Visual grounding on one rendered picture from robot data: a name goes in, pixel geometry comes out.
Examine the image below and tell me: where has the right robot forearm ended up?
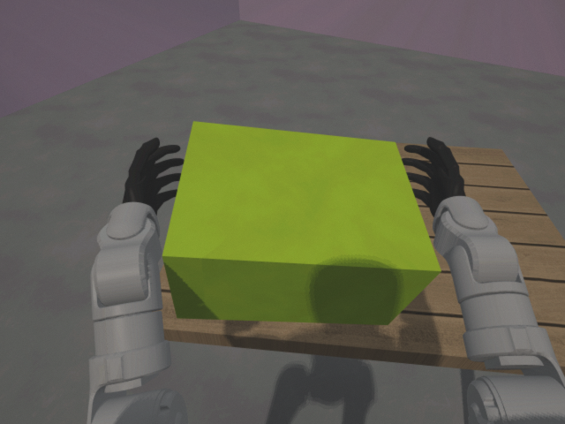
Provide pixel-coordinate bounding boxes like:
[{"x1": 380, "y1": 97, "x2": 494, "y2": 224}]
[{"x1": 433, "y1": 196, "x2": 565, "y2": 389}]

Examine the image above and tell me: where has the right robot upper arm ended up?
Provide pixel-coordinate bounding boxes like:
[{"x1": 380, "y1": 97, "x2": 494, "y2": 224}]
[{"x1": 467, "y1": 375, "x2": 565, "y2": 424}]

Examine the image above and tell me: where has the left robot forearm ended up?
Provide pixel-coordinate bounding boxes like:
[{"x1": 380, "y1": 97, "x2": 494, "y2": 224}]
[{"x1": 87, "y1": 202, "x2": 171, "y2": 424}]

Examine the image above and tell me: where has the carton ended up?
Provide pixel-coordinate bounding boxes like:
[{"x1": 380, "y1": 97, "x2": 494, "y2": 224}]
[{"x1": 162, "y1": 121, "x2": 441, "y2": 325}]

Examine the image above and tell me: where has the table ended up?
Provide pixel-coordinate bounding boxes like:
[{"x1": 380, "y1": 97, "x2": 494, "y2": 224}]
[{"x1": 154, "y1": 143, "x2": 565, "y2": 376}]

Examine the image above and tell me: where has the right robot hand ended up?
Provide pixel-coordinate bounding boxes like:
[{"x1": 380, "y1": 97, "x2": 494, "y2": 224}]
[{"x1": 402, "y1": 137, "x2": 466, "y2": 217}]

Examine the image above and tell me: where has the left robot upper arm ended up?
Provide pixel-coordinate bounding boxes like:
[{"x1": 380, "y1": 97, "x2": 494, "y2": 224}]
[{"x1": 92, "y1": 388, "x2": 188, "y2": 424}]

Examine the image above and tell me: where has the left robot hand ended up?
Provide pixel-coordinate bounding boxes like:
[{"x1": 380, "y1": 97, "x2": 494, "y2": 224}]
[{"x1": 122, "y1": 138, "x2": 184, "y2": 215}]

